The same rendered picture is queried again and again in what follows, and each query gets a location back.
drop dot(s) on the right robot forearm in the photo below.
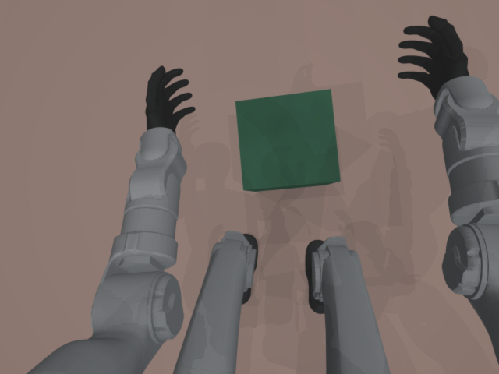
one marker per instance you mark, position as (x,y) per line
(467,120)

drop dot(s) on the left robot hand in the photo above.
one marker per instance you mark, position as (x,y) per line
(159,110)

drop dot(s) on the right robot upper arm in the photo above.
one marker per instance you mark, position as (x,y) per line
(471,268)

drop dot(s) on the robot left foot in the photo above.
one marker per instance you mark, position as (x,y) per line
(253,242)

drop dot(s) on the left robot upper arm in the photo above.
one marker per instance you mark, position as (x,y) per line
(133,315)

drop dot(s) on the carton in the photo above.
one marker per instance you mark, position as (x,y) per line
(287,141)

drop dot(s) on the right robot hand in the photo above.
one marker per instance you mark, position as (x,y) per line
(447,60)

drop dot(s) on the left robot shin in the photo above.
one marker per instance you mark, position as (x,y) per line
(235,235)

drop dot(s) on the left robot forearm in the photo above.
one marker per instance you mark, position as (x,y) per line
(147,240)

